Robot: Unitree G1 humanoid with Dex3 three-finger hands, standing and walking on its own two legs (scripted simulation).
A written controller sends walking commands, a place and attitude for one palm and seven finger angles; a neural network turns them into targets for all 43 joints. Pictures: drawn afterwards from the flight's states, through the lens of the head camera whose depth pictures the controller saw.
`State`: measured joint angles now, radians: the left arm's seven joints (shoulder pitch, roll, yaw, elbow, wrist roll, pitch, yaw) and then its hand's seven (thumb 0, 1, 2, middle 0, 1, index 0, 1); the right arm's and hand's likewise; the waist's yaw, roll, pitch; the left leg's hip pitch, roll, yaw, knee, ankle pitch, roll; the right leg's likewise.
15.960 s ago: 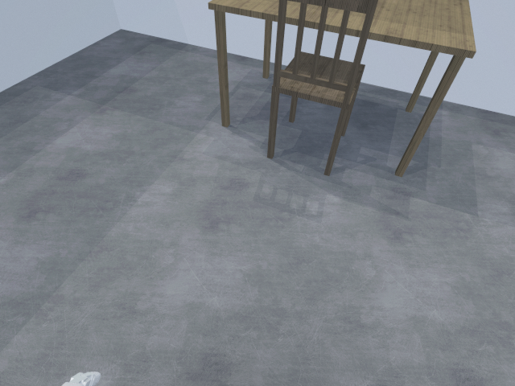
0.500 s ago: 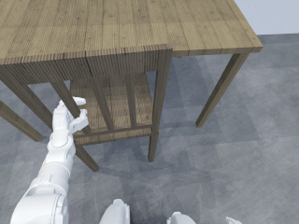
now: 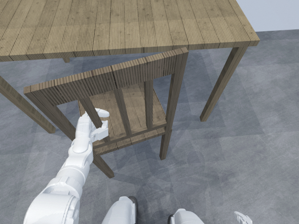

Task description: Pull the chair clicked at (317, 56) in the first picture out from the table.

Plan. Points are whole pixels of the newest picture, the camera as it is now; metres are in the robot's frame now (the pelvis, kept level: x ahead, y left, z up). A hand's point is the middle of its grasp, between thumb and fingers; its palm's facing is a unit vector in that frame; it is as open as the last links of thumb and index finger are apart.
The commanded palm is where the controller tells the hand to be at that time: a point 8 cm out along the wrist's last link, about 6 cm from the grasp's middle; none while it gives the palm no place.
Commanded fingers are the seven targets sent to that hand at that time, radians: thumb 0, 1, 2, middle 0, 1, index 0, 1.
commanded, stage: step backward, pulling the chair out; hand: left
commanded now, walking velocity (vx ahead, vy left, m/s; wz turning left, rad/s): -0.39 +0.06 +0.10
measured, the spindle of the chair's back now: (123, 114) +0.43 +0.09 -0.05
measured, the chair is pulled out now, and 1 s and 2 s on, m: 0.14 0.20 0.38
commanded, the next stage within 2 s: none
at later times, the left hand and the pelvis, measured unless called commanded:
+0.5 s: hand (103, 141) +0.34 +0.15 -0.05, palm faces +0.09 -0.98 -0.19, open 5.3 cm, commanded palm +0.35 +0.19 -0.05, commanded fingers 0.00 0.90 0.90 -0.50 -1.45 -0.50 -1.45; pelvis -0.02 -0.01 +0.00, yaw +1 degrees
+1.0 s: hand (102, 146) +0.32 +0.15 -0.05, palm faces +0.04 -0.98 -0.19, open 5.3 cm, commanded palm +0.32 +0.19 -0.04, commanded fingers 0.00 0.90 0.90 -0.50 -1.45 -0.50 -1.45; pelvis -0.06 +0.01 +0.00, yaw +3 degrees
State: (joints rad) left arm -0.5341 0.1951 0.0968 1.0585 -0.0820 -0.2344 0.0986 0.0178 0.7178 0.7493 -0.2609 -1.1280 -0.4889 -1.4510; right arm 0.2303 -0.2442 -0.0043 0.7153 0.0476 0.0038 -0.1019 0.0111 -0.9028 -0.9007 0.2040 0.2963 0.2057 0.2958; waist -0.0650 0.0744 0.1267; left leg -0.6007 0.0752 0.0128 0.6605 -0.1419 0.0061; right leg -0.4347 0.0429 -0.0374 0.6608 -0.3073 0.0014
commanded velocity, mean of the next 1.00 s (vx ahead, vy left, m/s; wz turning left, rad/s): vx -0.38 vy -0.01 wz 0.07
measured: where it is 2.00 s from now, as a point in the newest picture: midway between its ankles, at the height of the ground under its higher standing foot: outside the picture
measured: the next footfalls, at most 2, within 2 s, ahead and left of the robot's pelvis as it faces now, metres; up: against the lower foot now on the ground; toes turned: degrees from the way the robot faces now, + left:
left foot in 0.98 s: +0.03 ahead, +0.13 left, +0.00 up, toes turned +1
right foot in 1.18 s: -0.05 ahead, -0.14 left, +0.00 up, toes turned +1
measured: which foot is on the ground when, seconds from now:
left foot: down 0.00-0.86, up 0.88-0.96, down 0.98-1.00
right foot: down 0.00-1.00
